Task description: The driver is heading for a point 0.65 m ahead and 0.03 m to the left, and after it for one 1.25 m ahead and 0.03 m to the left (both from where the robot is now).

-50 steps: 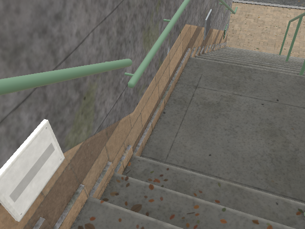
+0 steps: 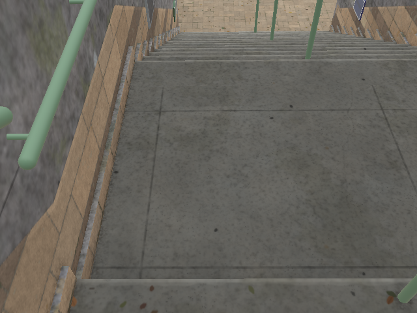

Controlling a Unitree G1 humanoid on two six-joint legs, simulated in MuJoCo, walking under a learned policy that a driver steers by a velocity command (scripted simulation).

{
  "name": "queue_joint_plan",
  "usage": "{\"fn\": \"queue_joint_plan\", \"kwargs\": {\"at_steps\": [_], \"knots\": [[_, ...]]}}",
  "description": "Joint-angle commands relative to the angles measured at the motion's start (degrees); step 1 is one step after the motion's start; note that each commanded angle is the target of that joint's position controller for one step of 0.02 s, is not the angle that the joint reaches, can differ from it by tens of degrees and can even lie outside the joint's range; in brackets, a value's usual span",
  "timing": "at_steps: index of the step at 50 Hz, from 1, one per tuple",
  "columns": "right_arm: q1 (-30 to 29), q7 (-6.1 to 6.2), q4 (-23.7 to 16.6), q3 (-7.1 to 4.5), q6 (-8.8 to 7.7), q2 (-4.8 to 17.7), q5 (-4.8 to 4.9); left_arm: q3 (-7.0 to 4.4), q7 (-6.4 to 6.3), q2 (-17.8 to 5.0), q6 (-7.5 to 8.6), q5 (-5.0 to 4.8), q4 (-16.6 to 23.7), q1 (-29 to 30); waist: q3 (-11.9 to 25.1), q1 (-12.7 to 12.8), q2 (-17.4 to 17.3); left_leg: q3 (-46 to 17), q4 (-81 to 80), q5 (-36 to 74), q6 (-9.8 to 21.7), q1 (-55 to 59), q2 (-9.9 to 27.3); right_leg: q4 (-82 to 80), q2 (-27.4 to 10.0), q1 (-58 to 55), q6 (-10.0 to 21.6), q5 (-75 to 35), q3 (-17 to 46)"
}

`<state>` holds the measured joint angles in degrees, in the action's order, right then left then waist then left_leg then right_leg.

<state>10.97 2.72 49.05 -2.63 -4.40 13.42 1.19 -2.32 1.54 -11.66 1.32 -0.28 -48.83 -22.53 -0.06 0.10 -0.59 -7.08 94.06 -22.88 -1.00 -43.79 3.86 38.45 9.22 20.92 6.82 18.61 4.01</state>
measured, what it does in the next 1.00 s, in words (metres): goes down: left foot 0.16 m lower, then right foot 0.16 m lower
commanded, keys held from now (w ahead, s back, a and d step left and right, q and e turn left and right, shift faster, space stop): w+e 0.30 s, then w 0.38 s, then w+q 0.14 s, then q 0.18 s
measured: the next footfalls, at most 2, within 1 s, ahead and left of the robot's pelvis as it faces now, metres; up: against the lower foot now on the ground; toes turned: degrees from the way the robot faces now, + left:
left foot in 0.34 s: +0.31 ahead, +0.15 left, -0.16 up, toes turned -19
right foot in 0.92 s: +0.60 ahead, -0.19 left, -0.33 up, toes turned -10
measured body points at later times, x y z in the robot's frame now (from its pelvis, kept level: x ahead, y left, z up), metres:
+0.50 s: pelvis +0.26 +0.06 -0.16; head +0.26 +0.08 +0.29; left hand +0.39 +0.28 -0.30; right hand +0.16 -0.16 -0.30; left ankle +0.27 +0.16 -0.88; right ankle +0.20 -0.07 -0.67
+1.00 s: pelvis +0.51 -0.07 -0.31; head +0.53 -0.08 +0.14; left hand +0.76 +0.07 -0.40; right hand +0.38 -0.27 -0.46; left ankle +0.36 +0.14 -0.78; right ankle +0.56 -0.19 -1.05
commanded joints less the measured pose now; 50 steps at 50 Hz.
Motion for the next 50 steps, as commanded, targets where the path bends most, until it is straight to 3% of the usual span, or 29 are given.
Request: {"fn": "queue_joint_plan", "kwargs": {"at_steps": [1, 2, 3, 4, 6, 7, 11, 15, 16, 18, 19, 20, 21, 22, 24, 26, 27, 28, 30, 32, 35, 39, 41, 43, 45, 46, 47, 48, 50], "knots": [[1.6, 1.27, -3.6, -2.73, 0.17, 6.7, -4.45, -2.13, -2.44, -9.5, 3.22, -0.61, 7.2, 6.4, -0.7, -4.3, 0.3, -0.8, -26.0, 18.4, -1.9, -1.6, 2.2, -13.3, -14.0, 4.4, 9.1, -28.1, 21.4], [-0.7, 0.87, -5.6, -1.63, 0.52, 3.1, -4.74, -2.20, -3.65, -8.9, 2.32, -1.37, 6.2, 4.9, 1.7, -3.7, 1.8, 1.4, -29.3, 23.1, -2.4, 3.7, 1.2, -11.6, -11.8, 6.3, 9.0, -33.9, 17.9], [4.1, 0.05, -4.1, -1.70, 0.43, 3.3, -3.44, -2.17, -4.16, -9.2, 1.79, 0.03, 5.9, 4.2, 5.2, -4.9, 4.3, 2.1, -25.0, 29.9, -2.6, 7.3, -0.1, -9.1, -12.0, 5.3, 9.5, -38.4, 18.4], [1.5, -0.76, -5.4, -2.49, -0.28, 5.7, -2.27, -2.06, -4.86, -6.9, 1.97, -0.76, 4.1, -1.2, 4.5, -2.5, 2.8, -1.6, -33.3, 39.6, -1.4, 0.2, 0.3, -6.1, -10.4, -1.5, 8.2, -28.8, 18.3], [-5.0, -1.63, -9.3, -2.30, -0.58, 6.2, -3.04, -1.69, -5.59, -5.3, 2.11, -3.15, 3.5, -3.6, 0.7, -0.9, 0.8, -1.6, -49.2, 50.5, -0.2, 3.0, -1.6, -2.6, -8.5, 2.5, 6.8, -14.8, 17.4], [-7.0, -2.05, -10.7, -2.03, -0.90, 5.2, -4.19, -1.46, -5.70, -4.9, 2.29, -2.65, 3.5, -3.3, 0.2, 0.4, 0.5, -0.3, -53.9, 57.6, 0.1, 10.1, -2.8, -1.9, -6.8, 8.0, 5.3, -9.7, 16.7], [-10.3, -3.56, -16.6, -0.94, -0.42, 1.3, -1.70, -1.82, -5.96, -5.5, 0.02, -1.47, 3.3, -2.7, -1.0, 2.6, 7.7, -1.0, -63.8, 50.9, 0.5, 18.8, -4.8, 4.8, -4.7, 7.4, 6.1, 0.9, 21.6], [3.3, -3.97, -11.9, -3.38, -1.47, 6.5, -1.97, -0.85, -6.78, -3.7, -1.57, -1.47, 3.9, -2.3, -0.5, 0.5, 8.9, -4.5, -77.2, 44.9, 2.8, 24.6, 1.4, 23.5, -4.1, -4.6, 5.4, -7.5, 24.6], [11.5, -4.10, -8.3, -3.99, -1.45, 6.5, -2.02, -0.05, -6.46, -2.5, -1.65, -1.85, 3.2, -1.4, 0.0, -3.1, 7.2, -1.4, -81.6, 48.8, 2.8, 34.5, 2.9, 32.3, -2.3, -1.8, 3.4, -7.4, 21.2], [30.5, -5.11, -1.0, -3.04, -0.70, 5.6, -2.63, 0.61, -3.04, 3.1, -0.35, -2.16, -0.6, -10.8, 9.5, -6.2, -14.6, -5.5, -53.0, 64.4, 9.3, 71.2, 10.9, 71.9, 6.8, 32.7, -2.0, 35.7, 12.1], [31.5, -5.80, -0.1, -2.68, 0.05, 7.3, -0.50, 0.74, -2.51, 0.9, 0.80, -3.65, 0.0, -16.3, 11.8, -4.2, -23.1, -15.2, -52.4, 59.6, 13.4, 73.3, 16.0, 84.7, 3.9, 43.0, -3.5, 34.6, 13.5], [32.3, -5.89, 0.3, -2.35, 1.45, 6.4, 0.13, 0.13, -2.73, -1.9, 1.27, -3.55, -0.8, -14.7, 9.3, -4.8, -20.9, -15.5, -55.6, 52.9, 14.7, 68.8, 16.1, 90.0, 1.3, 47.1, -4.3, 31.4, 10.5], [28.6, -5.33, -0.2, -3.94, 1.79, 12.0, 0.68, -0.49, -3.67, -5.9, 1.62, -5.28, 4.2, -4.4, 7.2, -4.7, -16.1, -26.8, -67.9, 17.2, 21.3, 61.1, 20.2, 81.6, -3.7, 50.2, -3.8, 20.5, 6.6], [21.0, -4.80, -0.8, -1.65, 2.28, 4.8, -1.03, -1.30, -5.31, -7.8, -0.14, -4.19, 6.1, 7.6, -1.4, -4.3, -0.2, -27.5, -77.6, -4.3, 19.8, 46.4, 17.4, 76.3, -6.4, 49.0, -2.8, 12.2, 4.0], [13.1, -3.35, -0.3, 0.69, -0.07, 1.2, -1.41, -0.88, -5.64, -5.9, -0.69, -2.89, 7.8, 10.4, -10.2, 0.7, -1.0, -25.1, -75.8, -6.8, 15.0, 26.8, 13.0, 60.0, -10.7, 43.2, -1.8, -2.6, 10.2], [9.2, -2.24, -0.9, 1.21, -0.64, 1.4, -1.53, -1.46, -4.82, -6.0, 0.48, -0.31, 7.7, 7.2, -9.5, 4.6, -4.7, -9.8, -74.9, 12.9, 10.5, 14.2, 3.4, 36.8, -12.7, 29.0, -3.4, -15.1, 4.0], [10.4, -1.25, 0.0, 0.91, -0.39, 3.3, -1.27, -1.02, -4.35, -4.3, 1.14, 2.23, 9.7, 11.2, -7.9, 2.6, -6.7, -8.7, -75.8, 25.1, 10.4, 13.3, 2.2, 27.0, -12.7, 23.2, -4.8, -21.8, 0.3], [12.5, -0.92, 1.3, 0.67, -0.19, 4.1, -1.50, -0.66, -3.68, -1.4, 1.13, 2.80, 9.6, 11.1, -3.4, 2.1, -7.3, -7.2, -74.9, 33.6, 10.7, 12.9, 1.8, 24.0, -12.7, 15.5, -5.4, -26.4, -0.4], [16.7, -0.74, 2.9, -0.47, 0.01, 7.5, -1.15, -0.46, -2.11, 0.0, 0.60, 0.06, 8.9, 9.0, 0.9, 2.2, -6.1, -8.7, -70.6, 38.0, 11.0, 21.6, 5.3, 25.5, -12.6, 14.6, -5.3, -29.8, -0.6], [23.9, -0.10, 6.1, -0.13, 0.07, 3.4, 0.82, -1.15, -1.61, -2.4, 0.51, -0.96, 10.2, 13.5, -1.9, -1.3, -2.8, -11.9, -64.1, 30.1, 11.7, 38.6, 6.5, 18.0, -16.0, 31.5, -3.3, -31.5, 6.0], [32.8, 0.63, 8.2, 0.22, -0.20, 2.2, 0.02, -0.94, 0.30, -2.9, 2.69, -0.72, 13.5, 25.7, -4.9, -7.0, -2.1, -16.3, -59.3, 20.1, 11.6, 51.7, 8.0, 5.5, -15.4, 45.7, -3.1, -31.8, 6.3], [24.9, 1.62, 4.9, 0.80, 1.59, 2.1, -1.34, 0.24, 2.95, -0.1, 3.56, 0.21, 14.9, 29.2, -6.6, -7.6, 2.0, -8.9, -57.7, 9.7, 11.7, 20.4, 0.2, -6.0, -10.2, 11.7, -5.5, -49.8, -0.2], [24.7, 0.47, 4.2, 0.64, 2.51, 1.3, 0.79, 0.43, 2.79, 0.1, 2.96, -1.14, 17.6, 30.1, -6.8, -8.8, -0.8, -10.3, -53.9, 9.4, 11.6, 22.0, -1.8, -10.1, -8.4, 7.1, -7.2, -42.3, 0.0], [23.6, 0.72, 3.3, 0.02, 3.39, 1.2, 1.32, -0.04, 2.23, -1.1, 3.14, -0.28, 17.7, 27.4, -5.5, -9.2, -2.4, -11.2, -46.9, 13.1, 10.5, 30.1, -3.1, -19.2, -9.9, 5.1, -7.3, -41.8, 1.9], [21.8, 0.64, 4.0, -0.36, 4.06, 1.8, 0.75, -1.43, 0.94, -3.1, 4.12, 0.29, 13.1, 13.8, -1.3, -2.1, -5.0, -8.2, -28.6, 18.1, 8.0, 29.9, -5.9, -26.0, -11.6, -9.2, -5.0, -48.3, -0.1], [23.8, -0.20, 5.9, -0.49, 3.58, 1.3, 0.05, -2.69, 0.49, -6.0, 4.02, 0.28, 8.2, 0.9, 2.0, 2.6, -2.3, -7.4, -13.7, 3.6, 5.5, 16.4, -8.5, -21.0, -16.6, -26.9, -3.9, -60.9, 1.6], [29.2, -1.09, 7.2, 0.19, 2.91, -3.3, 0.85, -2.72, 0.89, -9.6, 3.99, 2.53, 3.5, -10.9, 12.1, 5.5, 8.9, -3.7, 10.8, -34.0, 1.2, -1.7, -14.2, -2.2, -26.6, -51.3, -0.4, -94.8, 5.2], [35.1, -1.97, 4.0, 1.06, 2.02, -0.7, 2.65, -3.09, 1.94, -12.5, 3.56, 2.07, 3.3, -11.0, 23.9, 2.8, 17.3, -7.8, 25.4, -33.8, -2.6, -9.9, -10.4, 6.6, -36.7, -61.5, 8.0, -100.4, 14.7], [25.2, -1.32, 0.0, 0.58, 2.26, 2.3, 2.03, -1.22, 2.32, -7.0, 1.45, 1.59, 3.9, -2.4, 23.9, 2.3, 11.4, -4.1, 21.9, -27.0, -5.1, -11.7, -3.9, -1.9, -35.9, -46.4, 11.8, -69.2, 14.9]]}}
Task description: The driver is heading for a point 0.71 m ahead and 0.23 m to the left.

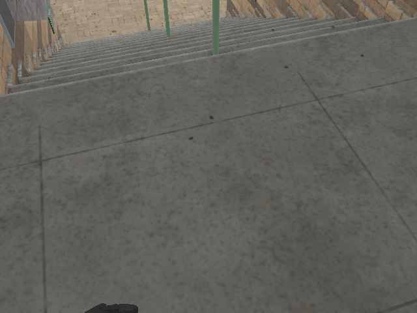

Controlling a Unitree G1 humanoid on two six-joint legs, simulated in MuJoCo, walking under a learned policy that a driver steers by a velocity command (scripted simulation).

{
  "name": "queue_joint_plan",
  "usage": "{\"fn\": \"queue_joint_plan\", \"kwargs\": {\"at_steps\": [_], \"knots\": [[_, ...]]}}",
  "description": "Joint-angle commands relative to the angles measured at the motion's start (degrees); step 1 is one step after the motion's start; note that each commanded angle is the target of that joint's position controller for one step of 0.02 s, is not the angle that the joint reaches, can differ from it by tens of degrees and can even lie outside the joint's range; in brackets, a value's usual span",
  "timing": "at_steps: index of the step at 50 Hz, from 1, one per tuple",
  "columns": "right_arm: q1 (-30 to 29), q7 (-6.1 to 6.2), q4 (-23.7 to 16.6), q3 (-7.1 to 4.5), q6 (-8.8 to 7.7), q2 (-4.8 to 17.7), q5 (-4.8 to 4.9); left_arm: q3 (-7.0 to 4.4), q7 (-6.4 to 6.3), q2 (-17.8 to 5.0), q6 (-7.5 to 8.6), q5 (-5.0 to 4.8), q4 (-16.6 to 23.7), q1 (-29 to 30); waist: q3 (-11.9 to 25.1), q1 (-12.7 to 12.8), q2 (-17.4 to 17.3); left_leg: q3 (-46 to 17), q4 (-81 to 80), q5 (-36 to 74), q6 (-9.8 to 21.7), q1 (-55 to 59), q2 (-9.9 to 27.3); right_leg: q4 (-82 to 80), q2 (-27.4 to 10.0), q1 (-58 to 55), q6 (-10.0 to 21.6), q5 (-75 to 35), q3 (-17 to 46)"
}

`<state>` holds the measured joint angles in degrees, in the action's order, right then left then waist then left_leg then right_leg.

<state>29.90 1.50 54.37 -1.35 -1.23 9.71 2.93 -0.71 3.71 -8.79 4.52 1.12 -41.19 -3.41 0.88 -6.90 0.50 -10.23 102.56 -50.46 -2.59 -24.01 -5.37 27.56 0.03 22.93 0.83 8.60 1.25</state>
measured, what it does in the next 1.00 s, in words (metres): steps on the spot, turning left: left foot, then right foot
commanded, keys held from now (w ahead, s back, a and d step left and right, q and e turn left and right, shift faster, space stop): q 0.82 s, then e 0.18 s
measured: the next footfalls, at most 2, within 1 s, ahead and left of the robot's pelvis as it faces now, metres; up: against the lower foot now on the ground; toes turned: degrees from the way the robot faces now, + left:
left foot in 0.46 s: +0.11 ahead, +0.16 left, +0.00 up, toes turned +16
right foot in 1.00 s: +0.15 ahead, -0.08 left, +0.00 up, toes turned +34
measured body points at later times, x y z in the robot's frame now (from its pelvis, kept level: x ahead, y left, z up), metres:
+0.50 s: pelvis +0.09 +0.05 -0.04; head +0.10 +0.06 +0.41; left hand +0.11 +0.35 -0.16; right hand +0.36 -0.12 -0.10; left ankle +0.07 +0.15 -0.74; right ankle +0.06 -0.10 -0.71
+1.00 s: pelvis +0.10 +0.02 -0.01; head +0.11 +0.04 +0.44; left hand +0.11 +0.32 -0.11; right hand +0.39 -0.07 -0.09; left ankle +0.07 +0.15 -0.74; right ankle +0.12 -0.10 -0.73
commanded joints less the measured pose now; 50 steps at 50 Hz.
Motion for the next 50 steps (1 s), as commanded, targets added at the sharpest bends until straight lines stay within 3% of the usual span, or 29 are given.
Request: {"fn": "queue_joint_plan", "kwargs": {"at_steps": [1, 2, 3, 5, 6, 9, 11, 15, 16, 17, 19, 21, 22, 23, 24, 25, 26, 27, 28, 30, 32, 35, 38, 41, 42, 45, 47, 49, 50], "knots": [[0.8, 1.29, -7.9, -0.68, 0.83, 5.6, -0.45, -1.75, -0.26, -7.8, -2.16, -0.86, -3.2, -14.1, 18.0, 5.8, 0.5, 3.5, 7.7, 8.5, -3.7, -28.6, 7.8, 1.6, -24.8, -35.1, 18.8, -35.5, 19.4], [-4.5, 2.70, -10.1, -0.30, 2.63, 3.8, -1.08, -1.51, -0.92, -9.4, -2.20, 0.41, -2.0, -9.5, 10.1, 5.3, -0.4, 4.4, 11.4, 13.5, -3.1, -24.6, 7.1, -4.0, -27.8, -20.1, 19.6, -35.3, 22.3], [-5.7, 3.53, -11.0, -1.08, 4.22, 4.6, -1.23, -1.67, -1.24, -10.4, -1.77, 1.37, -1.5, -7.4, 4.1, 3.5, -1.4, 3.7, 5.7, 20.8, -1.9, -22.1, 7.0, -6.3, -25.6, -8.9, 18.3, -33.0, 18.4], [-6.4, 4.24, -12.2, -2.55, 4.33, 6.2, -2.51, -1.57, -2.27, -9.7, -0.93, 1.48, -2.5, -8.0, 0.8, 3.0, 3.1, 2.1, 2.3, 28.4, -0.9, -24.9, 6.2, -4.5, -22.5, -4.2, 14.0, -33.3, 12.0], [-7.8, 4.13, -13.1, -3.36, 4.35, 7.2, -2.34, -1.37, -3.46, -8.6, -0.85, 0.99, -2.2, -7.3, -1.9, 2.7, 2.9, -0.6, -14.5, 38.1, -0.5, -22.1, 6.2, -6.0, -18.2, -0.8, 11.8, -30.2, 5.5], [-14.0, 1.92, -17.0, -1.96, 4.49, 2.3, -3.35, -0.66, -6.45, -8.3, -2.18, 0.32, -4.4, -10.1, 4.2, 2.9, 6.5, 3.5, -34.2, 50.1, -1.4, -15.4, 7.3, -2.6, -15.8, -6.3, 11.1, -38.5, 1.0], [-9.3, 0.19, -15.5, -2.47, 4.27, 4.5, -3.41, -1.76, -6.50, -13.7, -1.67, 0.33, -2.6, -7.5, 8.1, 1.3, 6.8, 6.2, -28.3, 57.0, -2.1, -9.3, 6.6, -0.3, -17.8, -5.7, 12.6, -42.1, -0.5], [-22.3, -0.15, -21.9, -2.97, 5.62, 6.3, -3.74, -2.28, -6.36, -13.6, -3.15, -0.46, -2.2, -12.7, 1.9, 8.0, 5.0, 4.4, -24.0, 44.6, -0.2, -24.9, 7.1, 3.8, -21.9, -14.4, 13.5, -31.3, 2.7], [-25.0, -0.41, -23.2, -2.83, 5.91, 6.2, -3.55, -2.70, -6.57, -14.3, -3.92, -0.27, -2.2, -14.8, 1.3, 9.6, 5.5, 4.3, -24.4, 41.4, 0.0, -27.4, 7.3, 5.4, -22.4, -16.6, 13.4, -28.8, 3.4], [-29.5, -1.19, -26.1, -1.58, 5.82, 3.6, -1.87, -2.75, -7.01, -13.0, -5.77, -0.93, -2.1, -13.8, -3.1, 10.9, 7.6, 5.7, -39.8, 31.9, 0.1, -28.9, 8.1, 1.8, -21.3, -16.6, 11.6, -24.4, 2.1], [-27.9, -2.10, -26.0, -1.95, 5.10, 5.6, -1.44, -4.48, -7.48, -18.4, -6.62, -0.24, -1.0, -13.4, 1.8, 10.3, 10.6, 11.3, -40.5, 34.7, 0.6, -13.7, 7.0, 5.2, -22.0, -11.2, 10.1, -21.2, -0.1], [-25.8, -2.45, -25.7, -2.23, 4.93, 5.3, -0.25, -4.69, -7.42, -17.6, -6.94, -1.84, -0.6, -11.7, 0.9, 9.3, 10.5, 16.3, -54.3, 26.6, 2.4, -5.7, 3.0, 4.7, -19.7, -7.7, 7.5, -18.7, -4.2], [-21.9, -2.43, -24.1, -2.55, 4.64, 5.3, -0.08, -4.84, -7.39, -17.9, -7.18, -2.53, -1.1, -12.1, 1.3, 7.5, 8.7, 18.3, -62.4, 32.8, 3.7, 2.0, 1.2, 9.2, -18.6, -5.9, 6.1, -15.1, -6.0], [-17.2, -2.04, -22.0, -4.37, 4.46, 9.4, -0.22, -4.38, -7.25, -15.8, -6.94, -1.96, -1.7, -14.7, 3.5, 6.4, 3.6, 15.1, -69.0, 42.8, 5.9, 13.0, 0.2, 19.8, -15.7, -1.5, 2.8, -14.4, -9.9], [-12.7, -1.60, -21.8, -7.46, 3.91, 20.2, -1.09, -3.30, -7.14, -11.9, -6.10, 0.22, 2.6, -14.0, 5.2, 7.1, -16.2, -13.7, -68.1, 80.3, 14.9, 28.5, 16.0, 47.0, -8.7, 21.6, -4.7, 19.1, -12.2], [-8.9, -2.69, -22.0, -6.84, 3.11, 20.6, -3.64, -2.64, -6.52, -11.3, -4.23, 0.08, 6.0, -5.8, 15.9, 2.3, -19.6, -30.2, -73.6, 97.0, 28.4, 34.3, 26.7, 56.1, -0.5, 30.4, -6.6, 36.5, 0.9], [-9.0, -3.30, -21.6, -6.17, 2.05, 18.5, -6.01, -3.45, -6.66, -13.5, -3.56, -2.39, 8.7, 3.2, 12.5, -0.2, -10.5, -26.1, -75.7, 86.9, 28.0, 28.6, 25.3, 56.4, -0.1, 31.0, -5.8, 32.5, 5.1], [-14.9, -3.03, -21.7, -5.96, 1.84, 17.0, -4.40, -3.55, -7.48, -12.4, -4.14, -2.55, 8.8, 2.8, 8.7, 3.8, -9.3, -21.9, -73.7, 81.3, 25.5, 24.8, 22.4, 54.4, 0.1, 31.4, -4.9, 28.1, 5.4], [-20.4, -2.24, -22.9, -5.12, 2.83, 14.8, -2.70, -3.66, -8.40, -12.0, -5.31, -1.11, 6.7, 0.5, 6.6, 6.0, -5.7, -17.3, -72.6, 77.1, 22.0, 19.6, 20.3, 51.4, -0.6, 29.7, -4.7, 23.7, 5.3], [-24.6, -0.65, -24.0, -3.43, 3.94, 11.9, -1.24, -4.14, -8.43, -12.1, -7.65, 0.74, 5.3, -4.5, 7.6, 9.8, -4.5, -15.0, -71.7, 77.6, 20.6, 10.9, 18.0, 51.4, -0.2, 20.6, -5.4, 18.1, 4.7], [-25.5, 0.12, -23.5, -3.26, 4.05, 13.0, -2.44, -3.27, -7.81, -9.2, -7.64, 0.50, 6.4, -3.5, 7.4, 11.1, -1.6, -12.6, -72.2, 76.7, 18.7, 6.7, 16.3, 47.5, 1.3, 16.8, -4.4, 12.5, 3.1], [-27.4, 1.00, -24.9, -2.52, 3.84, 15.0, -4.33, -3.63, -6.43, -11.1, -6.76, 0.62, 6.1, -3.7, 12.4, 11.0, -2.2, -13.2, -69.6, 85.3, 19.7, 6.8, 16.5, 58.1, 3.7, 12.1, -5.6, 3.0, 3.4], [-23.5, 1.41, -23.4, -2.02, 5.23, 13.3, -2.12, -2.54, -6.63, -8.0, -7.67, -0.38, 9.6, 1.3, 9.4, 9.1, -7.5, -14.3, -70.9, 75.8, 17.7, 13.3, 13.1, 50.5, 5.0, 17.0, -6.4, 8.5, 3.3], [-22.2, 0.96, -23.7, -2.25, 4.80, 14.2, -2.88, -3.28, -6.18, -10.3, -7.28, -0.01, 11.0, 3.0, 9.7, 7.6, -8.9, -18.9, -69.5, 73.3, 18.4, 17.3, 14.3, 47.4, 5.4, 16.8, -6.8, 10.0, 4.9], [-22.2, 0.71, -22.7, -2.34, 4.99, 13.9, -2.48, -2.62, -6.12, -8.7, -7.42, -0.38, 11.9, 3.3, 9.2, 7.6, -11.1, -19.2, -71.1, 70.6, 17.8, 20.6, 14.8, 39.6, 4.2, 18.9, -6.0, 16.2, 6.3], [-24.7, -0.06, -22.8, -1.05, 4.68, 10.6, -3.49, -2.65, -4.39, -10.2, -7.74, -0.63, 9.1, -1.5, 12.1, 7.8, -10.2, -14.0, -70.7, 72.3, 16.4, 13.3, 12.8, 32.6, 2.7, 1.6, -5.6, 12.4, 2.2], [-24.2, -0.88, -20.7, -0.53, 4.64, 9.3, -2.90, -1.90, -3.66, -7.0, -7.99, -1.22, 8.8, -3.9, 8.4, 7.9, -12.7, -12.4, -75.5, 67.8, 15.3, 11.3, 11.8, 15.8, 1.8, -4.2, -3.7, 18.3, 1.0], [-22.1, -0.69, -17.9, -0.26, 4.36, 8.2, -2.92, -1.24, -2.55, -4.1, -7.51, -1.03, 6.2, -7.7, 6.8, 8.6, -10.6, -11.1, -77.4, 55.5, 12.6, 8.6, 9.9, 1.1, 2.7, -16.1, -1.0, 10.2, 0.0], [-21.2, -0.49, -17.7, -0.74, 3.79, 8.7, -2.83, -1.67, -2.08, -6.2, -7.30, -0.37, 5.9, -8.4, 4.9, 7.2, -6.7, -9.2, -74.4, 50.7, 10.1, 7.4, 8.2, -1.1, 1.4, -17.5, 0.8, 5.8, 3.5]]}}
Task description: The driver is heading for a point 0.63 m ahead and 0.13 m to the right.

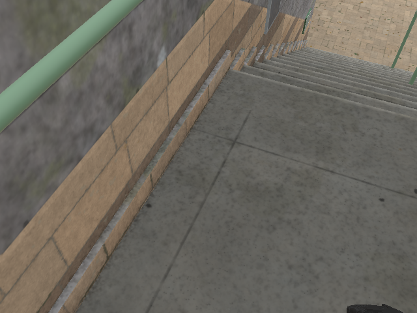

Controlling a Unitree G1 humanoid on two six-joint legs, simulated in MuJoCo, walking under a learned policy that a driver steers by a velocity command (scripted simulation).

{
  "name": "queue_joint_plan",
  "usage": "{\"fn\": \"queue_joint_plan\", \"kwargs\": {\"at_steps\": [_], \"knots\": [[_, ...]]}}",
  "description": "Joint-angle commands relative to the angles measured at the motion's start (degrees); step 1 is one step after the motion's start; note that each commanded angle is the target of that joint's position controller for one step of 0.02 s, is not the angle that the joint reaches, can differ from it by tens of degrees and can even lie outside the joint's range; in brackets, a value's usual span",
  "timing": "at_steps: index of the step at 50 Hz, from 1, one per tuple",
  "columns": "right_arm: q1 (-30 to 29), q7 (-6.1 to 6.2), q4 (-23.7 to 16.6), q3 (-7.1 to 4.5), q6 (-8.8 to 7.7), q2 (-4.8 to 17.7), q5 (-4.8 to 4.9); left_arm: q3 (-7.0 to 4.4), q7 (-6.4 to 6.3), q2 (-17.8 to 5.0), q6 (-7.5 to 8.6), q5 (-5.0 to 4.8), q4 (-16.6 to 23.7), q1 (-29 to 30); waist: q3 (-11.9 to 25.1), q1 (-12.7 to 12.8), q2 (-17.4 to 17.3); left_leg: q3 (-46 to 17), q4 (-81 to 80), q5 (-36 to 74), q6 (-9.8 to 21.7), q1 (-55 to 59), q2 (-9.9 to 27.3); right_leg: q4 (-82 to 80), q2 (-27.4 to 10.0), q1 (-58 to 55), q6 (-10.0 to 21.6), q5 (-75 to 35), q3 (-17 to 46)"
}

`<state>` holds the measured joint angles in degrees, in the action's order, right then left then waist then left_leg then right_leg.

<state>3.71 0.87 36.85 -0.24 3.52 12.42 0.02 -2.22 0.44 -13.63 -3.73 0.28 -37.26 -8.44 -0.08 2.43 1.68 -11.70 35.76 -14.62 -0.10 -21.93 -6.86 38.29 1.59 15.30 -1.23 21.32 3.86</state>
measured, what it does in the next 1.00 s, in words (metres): steps to the right, turning right: left foot, then right foot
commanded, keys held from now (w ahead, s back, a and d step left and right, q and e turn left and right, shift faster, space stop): e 0.66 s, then no key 0.02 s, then q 0.32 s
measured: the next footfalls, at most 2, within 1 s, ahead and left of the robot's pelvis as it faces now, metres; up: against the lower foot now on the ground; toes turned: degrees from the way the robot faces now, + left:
left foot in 0.34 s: +0.01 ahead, +0.10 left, +0.00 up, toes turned -14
right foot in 0.74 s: -0.07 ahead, -0.14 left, +0.00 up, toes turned -23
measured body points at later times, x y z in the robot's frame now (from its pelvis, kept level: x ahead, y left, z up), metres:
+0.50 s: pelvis -0.04 -0.01 +0.01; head -0.02 +0.00 +0.46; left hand +0.21 +0.21 -0.06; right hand +0.02 -0.31 -0.08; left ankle -0.03 +0.11 -0.72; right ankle -0.10 -0.12 -0.62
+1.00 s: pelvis -0.06 -0.08 +0.01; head -0.07 -0.11 +0.46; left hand +0.09 +0.09 -0.11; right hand -0.11 -0.35 -0.14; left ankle +0.02 +0.11 -0.61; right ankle -0.11 -0.13 -0.72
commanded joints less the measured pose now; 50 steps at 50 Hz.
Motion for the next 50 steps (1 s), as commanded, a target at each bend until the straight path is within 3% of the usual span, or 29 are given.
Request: {"fn": "queue_joint_plan", "kwargs": {"at_steps": [1, 2, 3, 4, 6, 8, 10, 12, 14, 17, 18, 19, 20, 21, 22, 24, 26, 30, 34, 35, 36, 37, 38, 39, 40, 41, 43, 46, 50], "knots": [[5.0, 0.92, -1.2, -2.63, -1.34, 7.5, -0.48, -0.69, 1.44, -5.4, 1.49, 0.85, 3.7, -1.9, 6.4, -5.1, 1.3, -4.9, -1.5, 6.7, 3.9, 3.1, 6.6, -10.3, -6.2, -11.0, 5.9, -27.4, 8.0], [1.3, 1.14, -3.6, -2.78, -2.01, 8.8, -0.72, -1.16, 1.40, -7.6, 2.33, 1.00, 4.6, 1.1, 3.4, -5.9, 10.8, -1.8, -5.7, -6.3, 0.4, 0.5, 5.4, -17.4, -12.6, -3.8, 12.6, -27.4, 19.2], [-3.1, 1.92, -3.8, -3.37, -2.35, 10.8, -0.27, -1.34, 1.29, -7.7, 3.22, 1.16, 6.0, 3.8, -1.1, -4.7, 11.0, 0.3, -4.4, -5.0, -1.9, 1.7, 6.0, -20.9, -13.6, 0.8, 13.5, -24.8, 21.3], [-4.8, 2.52, -3.6, -3.34, -2.01, 10.1, -0.81, -1.30, 0.81, -7.1, 3.78, 0.78, 5.7, 3.3, -1.6, -4.0, 10.3, 1.3, -3.6, -1.1, -2.9, 3.6, 6.2, -20.6, -12.6, 1.2, 12.5, -25.1, 20.3], [-5.1, 2.71, -3.7, -2.52, -1.06, 5.8, -0.74, -1.34, -0.10, -7.6, 3.46, -1.18, 5.2, -1.1, -0.2, -3.4, 7.1, 3.2, -3.0, 0.5, -3.5, 3.5, 4.8, -19.6, -9.5, -2.8, 11.1, -22.8, 19.0], [-3.7, 2.38, -3.0, -2.10, -1.01, 4.1, -0.66, -1.16, -0.89, -7.0, 2.67, -0.73, 6.6, -1.5, -0.2, -3.3, 7.9, 4.4, -3.0, -2.7, -4.1, 1.8, 4.9, -19.3, -9.2, -5.2, 11.6, -22.3, 20.1], [-3.4, 1.58, -2.8, -2.49, -1.55, 4.5, -0.27, -1.20, -1.27, -6.7, 2.05, -0.53, 7.2, -2.5, 1.7, -2.1, 7.2, 5.4, -2.0, -4.5, -4.1, 0.5, 5.3, -18.3, -9.5, -7.8, 12.7, -24.0, 22.2], [-2.8, 0.68, -2.7, -2.80, -1.96, 4.5, -0.15, -1.88, -1.43, -8.2, 1.10, -0.45, 7.9, -2.9, 2.9, -1.5, 6.8, 6.7, -2.3, -8.0, -3.4, -1.2, 4.6, -16.2, -9.1, -10.8, 13.8, -28.5, 23.0], [-1.3, 0.27, -2.0, -2.96, -3.37, 4.2, 0.80, -2.49, -1.84, -9.7, -0.06, -1.75, 8.2, -2.9, 4.2, -1.3, 5.5, 8.3, -6.1, -7.0, -2.1, 0.1, 4.0, -15.1, -8.8, -12.7, 13.7, -31.4, 24.9], [4.1, -0.14, -0.5, -4.25, -3.55, 7.1, -0.62, -2.08, -1.72, -8.8, -0.62, -1.61, 9.9, 0.0, 7.8, -2.6, 5.3, 8.4, -7.3, 4.3, -0.2, 10.4, 6.5, -11.1, -6.4, -7.0, 11.6, -32.9, 23.4], [5.6, -0.24, -0.4, -4.89, -3.26, 8.8, -0.82, -1.80, -1.78, -7.5, -0.69, -1.76, 11.1, 1.4, 8.6, -2.6, 0.3, 5.9, -6.7, 17.5, 1.8, 15.6, 9.8, -5.6, -3.5, -1.4, 10.0, -29.3, 20.5], [8.2, -0.68, 0.8, -5.89, -3.03, 12.1, -1.94, -1.30, -1.52, -6.2, -0.70, -1.56, 12.6, 0.3, 9.5, -1.5, -11.0, -0.8, -8.7, 27.2, 8.1, 21.9, 16.3, 1.5, 1.6, 8.8, 7.1, -15.2, 14.5], [11.5, -0.61, 1.9, -6.52, -3.07, 14.0, -2.42, -1.26, -1.68, -6.2, -0.50, -1.08, 13.1, 0.3, 7.5, -3.5, -18.9, -12.4, -13.9, 34.4, 17.3, 25.5, 26.6, 12.1, 7.6, 20.7, 3.1, 9.1, 8.9], [12.0, -0.24, 1.2, -5.97, -3.73, 12.3, -2.07, -2.98, -1.86, -9.8, -0.16, -0.82, 12.6, 0.7, 5.8, -5.1, -15.8, -16.5, -15.5, 37.6, 22.6, 24.2, 33.1, 30.1, 7.4, 27.0, 0.0, 21.8, 7.7], [9.3, 0.22, 0.6, -5.53, -3.54, 12.0, -1.93, -3.77, -1.70, -10.8, -0.31, -0.98, 12.0, -0.1, 4.8, -2.7, -9.6, -12.8, -15.0, 36.4, 21.9, 20.6, 32.9, 40.3, 4.5, 28.6, -1.6, 17.8, 7.8], [3.4, 0.81, -0.1, -4.98, -2.76, 10.6, -0.63, -3.53, -1.77, -8.9, -2.03, -0.59, 9.4, -3.4, 3.2, 0.4, -5.3, -2.4, -13.6, 36.7, 16.9, 14.7, 26.8, 45.9, 2.8, 26.0, -3.2, 7.6, 5.7], [3.3, 1.36, -0.3, -4.67, -1.72, 10.1, -0.77, -2.75, -1.36, -7.1, -2.69, -1.29, 9.8, -1.4, 2.3, -0.7, -6.8, 5.6, -12.5, 30.8, 14.1, 12.4, 21.6, 39.0, 2.6, 24.4, -3.7, 0.7, 0.1], [6.8, 2.40, 0.1, -5.09, 0.05, 12.8, -0.82, -0.07, -0.23, -2.7, -1.56, -1.78, 11.5, 3.7, 3.7, -4.3, -10.9, 10.7, -10.3, 19.3, 13.4, 8.4, 21.5, 21.9, 0.0, 15.3, -1.4, -0.3, -6.8], [8.3, 2.31, 0.4, -5.31, -0.08, 14.4, 0.91, -1.21, -0.19, -4.9, -1.48, -2.30, 10.1, -0.4, 2.9, -3.5, -13.6, 8.6, -8.4, 5.2, 10.9, 1.8, 24.4, 10.4, 0.9, 5.4, 2.5, 2.9, -8.9], [7.4, 2.31, 0.5, -4.91, -0.11, 13.7, 1.60, -1.54, -0.31, -4.6, -1.42, -2.12, 8.4, -4.0, 3.1, -1.5, -12.3, 8.8, -5.6, 3.2, 9.7, -1.6, 23.7, 2.9, 2.0, -1.2, 4.0, 0.2, -9.4], [7.8, 2.09, 0.7, -3.97, -0.29, 11.1, 1.67, -2.34, -0.37, -5.3, -1.31, -2.10, 6.3, -8.9, 4.2, 0.5, -7.9, 11.0, 1.4, 1.7, 7.6, -6.5, 21.5, -5.1, 2.9, -10.7, 5.6, -2.8, -8.5], [7.9, 1.47, -0.1, -2.51, -0.55, 6.6, 0.34, -3.16, -0.41, -7.8, -0.62, -1.79, 5.3, -12.6, 5.0, 0.8, 5.1, 15.6, 20.2, -11.6, 2.3, -18.3, 16.4, -9.0, -4.3, -22.2, 7.9, -21.9, 3.9], [9.1, 0.78, -1.4, -1.26, -1.40, 2.7, -1.92, -1.92, -0.39, -9.8, 0.91, -0.63, 6.9, -12.2, 7.4, -4.0, 15.0, 10.6, 35.1, -28.7, -2.0, -27.6, 11.9, -6.5, -21.9, -21.5, 14.0, -60.4, 25.4], [7.3, 1.31, -0.6, -2.56, -2.56, 7.3, 1.09, -2.56, 0.93, -9.9, 2.44, 1.97, 4.5, -15.1, 14.1, 1.8, 9.4, -2.6, 35.6, -26.6, -2.7, -23.0, 7.4, -13.9, -27.0, -15.0, 23.6, -51.8, 29.9], [5.8, 2.47, 0.5, -3.57, -2.07, 9.4, 3.14, -2.66, 1.62, -9.4, 3.11, 3.54, 1.9, -13.3, 6.8, 0.2, 6.1, -4.0, 35.9, -24.2, -2.4, -23.2, 7.0, -17.0, -24.7, -8.0, 24.9, -30.9, 28.0], [6.8, 3.50, 2.8, -4.57, -0.96, 10.7, 2.57, -1.88, 1.52, -6.1, 3.11, 2.13, 0.5, -10.0, 0.9, -1.6, 4.5, -4.8, 36.1, -19.9, -2.0, -23.9, 7.7, -17.7, -21.8, -4.2, 21.6, -19.1, 23.5], [13.0, 4.12, 7.5, -5.30, 1.54, 9.7, 0.32, -0.27, 0.76, -1.3, 2.95, 0.43, -0.5, -4.9, -1.3, -5.3, 4.1, -4.6, 37.4, -10.3, -2.4, -18.0, 6.8, -18.8, -17.4, 3.1, 15.5, -15.2, 14.4], [14.4, 3.28, 8.3, -5.49, 2.44, 6.9, 0.82, 0.08, -1.19, -0.3, 3.79, 1.01, -1.1, -4.1, -0.1, -5.9, 2.4, -3.5, 40.7, -0.9, -3.2, -16.5, 5.9, -18.9, -15.0, 2.0, 10.1, -18.5, 8.0], [11.9, 2.97, 5.1, -4.97, 2.29, 4.6, -0.19, 0.05, -3.22, -0.6, 3.79, 1.02, -2.6, -6.7, 1.3, -4.0, 2.9, -1.9, 39.2, 1.5, -4.7, -20.0, 6.4, -16.8, -15.1, -5.5, 10.2, -27.4, 2.1]]}}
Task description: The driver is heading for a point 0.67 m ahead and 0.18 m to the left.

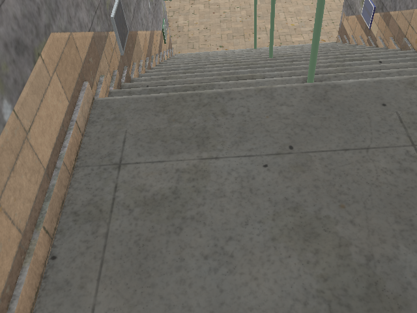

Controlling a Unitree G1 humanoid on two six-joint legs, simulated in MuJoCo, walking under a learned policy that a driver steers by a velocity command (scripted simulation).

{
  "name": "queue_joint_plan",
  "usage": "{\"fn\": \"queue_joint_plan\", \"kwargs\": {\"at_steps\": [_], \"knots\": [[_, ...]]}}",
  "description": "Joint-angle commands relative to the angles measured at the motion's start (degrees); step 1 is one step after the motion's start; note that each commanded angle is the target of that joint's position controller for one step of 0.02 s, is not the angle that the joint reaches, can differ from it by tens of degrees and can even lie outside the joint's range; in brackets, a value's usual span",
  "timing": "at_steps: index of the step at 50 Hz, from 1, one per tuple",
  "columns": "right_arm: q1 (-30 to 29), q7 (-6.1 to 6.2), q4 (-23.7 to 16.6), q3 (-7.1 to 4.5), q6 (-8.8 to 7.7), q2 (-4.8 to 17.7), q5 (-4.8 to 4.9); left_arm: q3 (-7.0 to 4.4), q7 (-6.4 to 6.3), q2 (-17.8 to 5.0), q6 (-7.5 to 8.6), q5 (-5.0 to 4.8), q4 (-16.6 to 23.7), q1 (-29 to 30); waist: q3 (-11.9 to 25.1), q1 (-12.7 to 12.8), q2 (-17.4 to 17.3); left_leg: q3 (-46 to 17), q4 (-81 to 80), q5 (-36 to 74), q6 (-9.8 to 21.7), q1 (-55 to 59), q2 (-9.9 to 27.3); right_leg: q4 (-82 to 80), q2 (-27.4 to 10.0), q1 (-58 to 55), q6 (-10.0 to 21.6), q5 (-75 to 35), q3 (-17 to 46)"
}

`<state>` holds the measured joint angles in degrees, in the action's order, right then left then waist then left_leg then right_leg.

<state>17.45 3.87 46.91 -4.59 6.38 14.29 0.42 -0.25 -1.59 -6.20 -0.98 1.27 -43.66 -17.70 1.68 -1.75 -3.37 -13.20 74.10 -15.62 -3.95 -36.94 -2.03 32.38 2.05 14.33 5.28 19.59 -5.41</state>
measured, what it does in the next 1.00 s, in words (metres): goes down, turning left: left foot, then right foot 0.17 m lower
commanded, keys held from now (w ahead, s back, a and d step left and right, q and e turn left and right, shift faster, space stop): q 0.12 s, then w+q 0.50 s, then w+e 0.38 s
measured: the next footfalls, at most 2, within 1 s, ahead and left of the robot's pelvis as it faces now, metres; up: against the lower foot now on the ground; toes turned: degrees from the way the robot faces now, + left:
left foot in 0.54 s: +0.10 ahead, +0.21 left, +0.00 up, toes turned +20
right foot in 0.94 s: +0.51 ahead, +0.16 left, -0.16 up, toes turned +22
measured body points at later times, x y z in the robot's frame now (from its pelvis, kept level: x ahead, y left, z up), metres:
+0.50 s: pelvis +0.08 +0.07 -0.02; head +0.11 +0.08 +0.42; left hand -0.03 +0.35 -0.15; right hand +0.38 -0.08 -0.09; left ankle +0.07 +0.20 -0.70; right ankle -0.02 -0.06 -0.73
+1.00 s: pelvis +0.39 +0.18 -0.16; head +0.43 +0.19 +0.29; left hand +0.49 +0.46 -0.26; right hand +0.48 -0.07 -0.30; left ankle +0.16 +0.24 -0.65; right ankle +0.47 +0.15 -0.90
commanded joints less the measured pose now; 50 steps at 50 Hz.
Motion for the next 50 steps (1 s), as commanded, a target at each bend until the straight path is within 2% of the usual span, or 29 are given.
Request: {"fn": "queue_joint_plan", "kwargs": {"at_steps": [1, 6, 10, 13, 18, 20, 22, 24, 25, 26, 27, 28, 29, 30, 31, 32, 33, 34, 35, 36, 38, 40, 43, 45, 46, 47, 48, 49, 50], "knots": [[-2.6, -0.02, -6.0, -0.37, -0.59, 2.3, -0.72, -2.06, -1.45, -8.2, 0.84, -0.05, 3.6, 1.9, -0.4, 0.7, 8.5, 0.4, -1.1, 2.4, -1.3, -5.3, 2.0, -10.4, -15.4, -5.9, 3.9, -27.3, 10.4], [-5.6, -0.09, -10.5, 0.79, -0.35, 1.1, -0.54, -2.78, -2.00, -11.0, 0.27, -0.43, 3.9, 1.9, -1.1, 2.2, 9.0, 4.2, -9.0, 0.2, -2.0, -4.0, 4.2, -9.8, -17.9, -7.3, 6.1, -30.7, 8.7], [-9.8, -0.97, -12.7, 0.87, -1.40, 1.7, 0.86, -4.77, -0.92, -14.6, 0.93, -1.36, 2.5, -3.6, -4.8, 6.6, 9.1, 8.3, -15.8, -1.0, 1.8, -9.3, 6.4, -16.7, -20.5, -8.8, 8.1, 6.1, 13.3], [-12.3, -2.58, -13.9, 0.68, -3.40, 1.3, 1.43, -5.58, -0.34, -15.5, 1.91, -0.98, 1.4, -6.1, -5.9, 7.4, 7.2, 8.2, -17.9, -4.2, 4.3, -13.6, 7.1, -17.7, -23.5, -12.8, 9.8, 10.9, 16.8], [-16.6, -4.36, -15.2, 1.05, -5.18, 0.1, 1.97, -6.56, 0.26, -17.3, 2.19, -1.54, 0.8, -5.0, -5.2, 7.0, 6.1, 12.4, -21.1, -8.6, 5.6, -10.3, 7.3, -15.4, -24.6, -12.8, 9.2, -0.1, 10.4], [-15.7, -4.99, -14.4, 0.40, -5.33, 1.2, 0.76, -6.84, 0.41, -17.9, 3.50, -0.66, 0.4, -4.0, -2.2, 5.5, 4.9, 10.5, -15.7, 0.8, 6.1, -9.2, 8.1, -9.7, -25.2, -13.5, 7.8, -9.3, 7.4], [-16.4, -6.24, -14.8, 0.59, -5.30, 0.8, 1.44, -6.71, 0.93, -18.1, 3.42, -1.42, 0.4, -3.9, -1.8, 5.5, 6.5, 12.6, -14.9, -2.4, 6.7, -7.0, 7.1, -6.1, -25.1, -11.8, 6.2, -11.3, 4.2], [-14.0, -6.65, -13.1, 0.27, -5.15, 1.2, 1.37, -6.79, 1.31, -19.7, 3.92, -1.16, 1.9, -1.5, 0.6, 3.4, 6.8, 17.2, -13.3, -2.6, 7.3, 2.7, 5.0, 0.5, -23.2, -6.6, 3.4, -13.9, -1.4], [-10.3, -6.51, -12.2, -0.20, -4.86, 2.3, 1.23, -7.03, 1.54, -20.7, 4.44, -1.41, 2.6, 1.7, 1.6, 0.3, 8.2, 20.6, -16.7, -6.4, 8.1, 14.2, 2.2, 5.2, -21.4, -0.3, 1.6, -23.6, -5.1], [0.9, -5.55, -8.2, -2.21, -4.83, 5.6, 1.80, -6.95, 2.15, -22.1, 5.19, -2.07, 3.8, 4.5, 4.7, -6.9, 6.8, 25.8, -21.7, -4.3, 9.3, 31.3, -2.6, 18.4, -18.0, 7.2, -0.6, -33.3, -9.7], [18.7, -4.75, -0.9, -4.37, -5.07, 9.8, 2.01, -6.60, 2.63, -20.9, 6.58, -1.10, 5.6, 11.1, 4.4, -16.9, -1.1, 22.2, -29.1, 2.6, 13.5, 52.1, -4.4, 46.2, -13.3, 28.3, -4.7, -20.5, -10.0], [14.1, -4.77, -1.1, -5.36, -5.52, 18.8, 2.72, -5.03, 3.33, -14.7, 9.12, -0.17, 9.2, 8.6, -0.3, -8.6, -19.1, -10.4, -38.9, 5.8, 20.3, 47.7, 6.1, 67.0, -4.5, 46.2, -6.6, 18.6, -1.8], [11.6, -6.84, -4.2, -3.90, -7.60, 18.2, 2.13, -5.64, 3.45, -19.3, 10.48, -2.31, 12.0, 6.7, 3.6, -6.0, -11.0, -29.6, -53.6, 1.2, 29.1, 42.5, 16.1, 58.5, -2.7, 47.9, -5.9, 16.7, 8.7], [7.6, -7.55, -3.8, -3.62, -8.98, 15.8, 1.53, -5.36, 2.97, -17.6, 9.40, -4.81, 12.6, 8.2, -1.4, -1.8, -4.0, -33.8, -52.8, -3.3, 29.6, 36.7, 18.6, 54.0, -3.0, 48.8, -4.9, 15.2, 10.7], [3.3, -7.94, -4.4, -2.65, -10.45, 12.9, 2.09, -4.74, 2.12, -16.3, 8.38, -3.96, 12.6, 7.6, -3.8, 1.5, 1.3, -32.2, -48.2, -1.5, 28.0, 31.1, 18.8, 51.8, -4.1, 48.3, -4.7, 16.4, 12.2], [-2.0, -7.62, -5.9, -1.43, -10.91, 9.8, 0.83, -4.77, 1.69, -17.0, 7.32, -3.38, 10.1, 5.7, -4.2, 4.6, 6.1, -28.5, -45.2, -4.6, 26.0, 25.6, 21.4, 44.5, -7.9, 46.4, -3.7, 12.7, 14.7], [-5.6, -7.10, -7.1, -1.01, -11.27, 8.9, -0.15, -5.12, 1.38, -17.6, 6.30, -2.51, 8.5, 3.5, -4.9, 6.1, 6.9, -24.5, -43.6, -1.2, 23.9, 18.2, 20.7, 39.9, -8.6, 40.4, -3.4, 8.1, 13.9], [-7.2, -5.74, -7.8, -0.07, -12.11, 6.3, -0.68, -5.90, 2.06, -20.3, 6.71, -1.95, 7.4, 5.4, -5.0, 5.1, 7.9, -15.4, -40.6, -3.5, 19.6, 15.7, 15.6, 30.2, -9.5, 37.8, -2.8, -11.7, 15.7], [-6.4, -3.60, -6.2, -0.07, -12.07, 6.4, -0.01, -4.51, 3.10, -16.9, 7.52, -0.17, 8.9, 10.8, -5.8, 4.4, 4.5, -6.1, -41.1, -7.0, 17.2, 7.2, 10.0, 18.9, -8.0, 30.0, -3.4, -27.8, 10.7], [-3.3, -1.15, -4.0, 1.07, -11.04, 3.5, 0.08, -3.21, 4.36, -12.5, 7.71, 1.63, 9.0, 12.6, -4.0, 3.7, 2.1, 1.6, -38.7, -8.8, 16.0, 1.8, 4.8, 11.9, -5.6, 19.1, -3.2, -43.7, 7.8], [0.8, 1.19, -2.2, 1.72, -10.42, 4.5, 0.24, -1.52, 5.70, -8.9, 6.28, 0.85, 10.3, 13.6, -1.0, 3.1, -0.8, 6.5, -39.2, -7.8, 14.6, -0.2, 2.6, 6.1, -1.5, 8.4, -3.8, -53.4, 5.7], [3.0, 0.73, -1.1, 1.41, -10.93, 5.7, 0.40, -1.77, 5.21, -10.9, 4.70, -0.82, 12.3, 18.2, -2.4, 0.9, 0.0, 6.2, -37.3, -9.8, 13.4, 4.9, 4.3, 1.1, -1.1, 8.8, -4.2, -46.9, 6.5], [8.4, 0.07, 0.8, 2.06, -9.98, 3.2, 0.41, -1.47, 5.94, -10.7, 5.74, -1.78, 12.5, 21.4, -5.8, -2.4, 0.9, 4.0, -28.9, -4.0, 12.4, 19.3, 7.5, -7.8, -2.9, 16.7, -3.8, -42.4, 8.5], [7.9, 0.43, 1.7, 2.15, -8.84, 4.2, 0.10, -2.89, 6.53, -12.4, 6.82, -1.78, 8.7, 13.0, -3.9, 1.4, 1.0, 5.5, -16.8, 12.4, 11.7, 25.9, 8.2, -11.5, -2.7, 13.1, -3.2, -39.2, 8.0], [4.8, 0.04, 1.9, 1.80, -8.90, 5.2, -0.28, -4.50, 6.69, -14.5, 6.94, -1.71, 4.9, 0.0, 0.8, 8.0, -0.3, 7.8, -4.0, 22.6, 10.7, 24.6, 7.9, -13.9, -3.4, 1.3, -0.6, -39.4, 7.5], [1.2, -0.93, 1.1, 1.20, -9.94, 7.1, -0.84, -5.52, 6.38, -15.3, 6.73, -0.95, 0.9, -13.4, 5.8, 15.2, 4.2, 12.5, 17.9, 23.7, 8.6, 14.0, 3.0, -14.9, -4.8, -18.5, 4.4, -45.4, 8.9], [5.5, -2.02, -1.1, 2.54, -11.58, -0.1, -3.45, -5.19, 5.98, -16.5, 6.62, -0.59, -2.5, -18.3, 8.5, 10.3, 16.2, 15.0, 40.2, -26.2, 6.4, -14.8, -0.8, 3.1, -10.6, -42.1, 6.4, -62.9, 14.8], [11.2, -2.33, -3.9, 3.67, -13.82, 2.7, -0.73, -5.62, 4.78, -19.2, 6.19, -0.89, -0.7, -14.3, 15.4, 7.2, 20.1, 7.6, 38.1, -24.4, 5.6, -24.7, 2.5, 6.8, -16.7, -51.4, 12.7, -63.9, 27.3], [5.9, -2.77, -6.3, 3.72, -15.97, 4.7, 0.81, -7.27, 3.01, -21.8, 5.52, -0.18, 0.9, -12.6, 19.1, 9.9, 18.8, 4.3, 35.4, -19.2, 4.5, -33.4, 3.1, -1.7, -23.0, -52.9, 20.7, -45.0, 38.7]]}}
